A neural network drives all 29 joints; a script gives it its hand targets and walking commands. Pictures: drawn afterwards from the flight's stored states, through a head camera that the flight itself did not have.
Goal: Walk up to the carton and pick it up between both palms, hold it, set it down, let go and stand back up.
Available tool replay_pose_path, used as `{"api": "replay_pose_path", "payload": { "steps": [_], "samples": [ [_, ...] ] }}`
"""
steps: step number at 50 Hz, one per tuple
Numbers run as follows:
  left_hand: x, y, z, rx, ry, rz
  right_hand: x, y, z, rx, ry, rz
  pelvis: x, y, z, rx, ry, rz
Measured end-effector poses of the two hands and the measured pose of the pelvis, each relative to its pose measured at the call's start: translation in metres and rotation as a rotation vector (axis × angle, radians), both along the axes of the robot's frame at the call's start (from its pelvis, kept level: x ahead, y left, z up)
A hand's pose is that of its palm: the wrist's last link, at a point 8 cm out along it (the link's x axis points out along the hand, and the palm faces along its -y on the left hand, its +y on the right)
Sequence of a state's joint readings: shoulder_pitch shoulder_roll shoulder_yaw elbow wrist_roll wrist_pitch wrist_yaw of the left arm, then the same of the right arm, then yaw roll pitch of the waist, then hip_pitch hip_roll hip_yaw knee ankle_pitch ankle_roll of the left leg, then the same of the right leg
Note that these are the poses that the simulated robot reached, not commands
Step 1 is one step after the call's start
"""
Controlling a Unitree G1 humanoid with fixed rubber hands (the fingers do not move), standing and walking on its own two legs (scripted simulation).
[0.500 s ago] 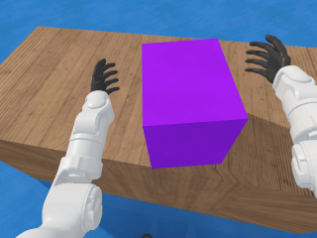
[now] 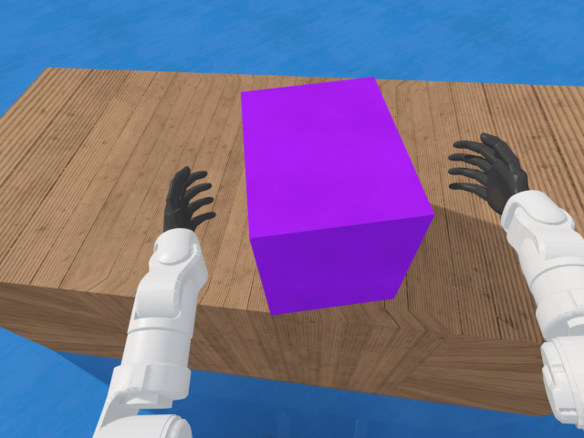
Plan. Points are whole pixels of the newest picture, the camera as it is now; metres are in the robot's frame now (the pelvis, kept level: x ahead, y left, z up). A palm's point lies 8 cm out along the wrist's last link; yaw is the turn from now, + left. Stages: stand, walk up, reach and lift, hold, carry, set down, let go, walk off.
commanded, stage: set down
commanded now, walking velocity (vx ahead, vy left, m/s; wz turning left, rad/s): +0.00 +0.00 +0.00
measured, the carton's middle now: (320, 199) +0.49 +0.04 -0.01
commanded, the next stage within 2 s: none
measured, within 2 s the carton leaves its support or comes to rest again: neither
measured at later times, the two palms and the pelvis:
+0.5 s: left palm (192, 270) +0.32 +0.19 +0.04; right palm (518, 247) +0.39 -0.23 +0.04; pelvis +0.01 -0.01 +0.00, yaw +0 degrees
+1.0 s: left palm (204, 313) +0.27 +0.18 +0.00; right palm (538, 314) +0.32 -0.26 +0.00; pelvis +0.02 -0.01 +0.00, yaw -1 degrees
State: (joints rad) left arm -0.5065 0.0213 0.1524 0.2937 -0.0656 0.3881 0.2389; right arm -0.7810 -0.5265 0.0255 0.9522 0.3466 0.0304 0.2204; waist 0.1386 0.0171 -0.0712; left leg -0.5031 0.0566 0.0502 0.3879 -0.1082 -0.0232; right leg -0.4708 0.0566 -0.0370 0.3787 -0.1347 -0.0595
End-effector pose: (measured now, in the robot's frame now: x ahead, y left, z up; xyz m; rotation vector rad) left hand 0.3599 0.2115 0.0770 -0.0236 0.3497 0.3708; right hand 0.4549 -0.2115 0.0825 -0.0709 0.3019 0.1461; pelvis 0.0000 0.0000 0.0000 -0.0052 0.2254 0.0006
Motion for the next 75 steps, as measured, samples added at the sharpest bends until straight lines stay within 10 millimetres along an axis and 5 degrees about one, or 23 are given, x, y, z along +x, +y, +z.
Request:
{"api": "replay_pose_path", "payload": {
  "steps": [18,75],
  "samples": [
    [-0.028,-0.012,-0.024,0.006,-0.009,-0.008,-0.039,-0.01,-0.025,-0.02,-0.004,0.017,0.006,-0.005,0.002,0.008,-0.057,0.003],
    [-0.13,-0.042,-0.113,0.019,0.018,-0.051,-0.207,-0.062,-0.121,-0.032,0.079,-0.076,0.03,-0.008,-0.006,0.019,-0.171,-0.006]
  ]
}}
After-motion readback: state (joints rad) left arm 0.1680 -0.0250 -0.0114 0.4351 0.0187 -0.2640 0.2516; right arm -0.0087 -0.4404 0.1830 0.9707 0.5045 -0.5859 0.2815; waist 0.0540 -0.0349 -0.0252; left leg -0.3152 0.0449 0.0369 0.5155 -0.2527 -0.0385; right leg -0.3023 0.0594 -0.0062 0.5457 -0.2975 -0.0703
